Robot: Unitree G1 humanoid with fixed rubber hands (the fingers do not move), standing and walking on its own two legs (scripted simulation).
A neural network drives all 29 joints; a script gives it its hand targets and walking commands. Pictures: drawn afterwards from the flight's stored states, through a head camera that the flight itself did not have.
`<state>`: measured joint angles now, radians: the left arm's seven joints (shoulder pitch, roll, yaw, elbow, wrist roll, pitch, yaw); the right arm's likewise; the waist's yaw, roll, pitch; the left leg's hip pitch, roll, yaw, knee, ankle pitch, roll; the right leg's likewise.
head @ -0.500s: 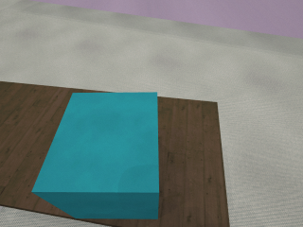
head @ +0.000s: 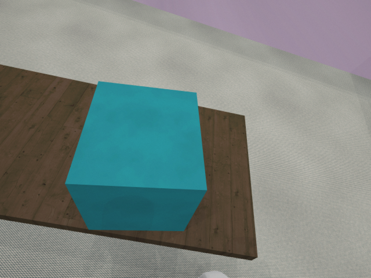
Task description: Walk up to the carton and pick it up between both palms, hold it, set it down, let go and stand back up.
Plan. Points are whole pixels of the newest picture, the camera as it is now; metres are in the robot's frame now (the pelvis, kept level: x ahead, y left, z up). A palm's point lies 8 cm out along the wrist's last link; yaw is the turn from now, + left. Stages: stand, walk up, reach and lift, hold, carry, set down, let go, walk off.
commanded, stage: walk up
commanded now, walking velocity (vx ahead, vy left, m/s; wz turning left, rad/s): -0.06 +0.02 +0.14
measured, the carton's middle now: (143, 160) +0.40 +0.09 -0.02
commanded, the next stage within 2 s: none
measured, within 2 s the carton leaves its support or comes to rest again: neither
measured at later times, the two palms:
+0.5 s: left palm out of the picture -0.09 +0.13 -0.14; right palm out of the picture -0.04 -0.29 -0.16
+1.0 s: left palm out of the picture +0.03 +0.13 -0.14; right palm out of the picture -0.07 -0.27 -0.17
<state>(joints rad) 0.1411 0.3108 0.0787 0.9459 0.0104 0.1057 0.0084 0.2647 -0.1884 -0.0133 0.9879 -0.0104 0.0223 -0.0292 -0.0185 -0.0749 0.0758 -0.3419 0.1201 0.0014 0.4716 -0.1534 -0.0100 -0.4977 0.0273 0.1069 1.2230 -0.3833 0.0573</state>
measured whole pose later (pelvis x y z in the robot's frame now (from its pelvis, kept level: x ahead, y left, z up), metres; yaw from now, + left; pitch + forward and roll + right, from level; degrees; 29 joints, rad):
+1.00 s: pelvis +0.01 -0.09 -0.01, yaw +0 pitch -3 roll +1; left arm 0.28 0.14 0.01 1.03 0.01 -0.02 0.03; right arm 0.38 -0.10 0.01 1.19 0.00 0.00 -0.03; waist -0.02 0.04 0.05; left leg -0.03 0.04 0.03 0.46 -0.36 -0.04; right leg -0.28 -0.04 -0.07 0.53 -0.18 -0.02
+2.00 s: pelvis -0.13 +0.04 +0.01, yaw +0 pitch +1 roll -5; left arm 0.36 0.22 0.08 1.17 0.02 0.08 0.00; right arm 0.47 -0.05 -0.01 1.14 -0.02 -0.03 -0.05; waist -0.06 -0.05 -0.04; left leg -0.15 -0.05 0.10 0.23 -0.14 0.05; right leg -0.36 0.03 -0.02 0.95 -0.26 0.04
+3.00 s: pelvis -0.01 +0.00 +0.00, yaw +0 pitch -1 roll +0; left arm 0.50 0.06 0.00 1.12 0.02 -0.07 0.02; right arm 0.11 -0.22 -0.07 0.97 0.00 0.00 -0.01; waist 0.04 0.03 0.13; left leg -0.44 0.03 0.02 0.80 -0.25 -0.01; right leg -0.11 -0.02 -0.14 0.39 -0.26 -0.02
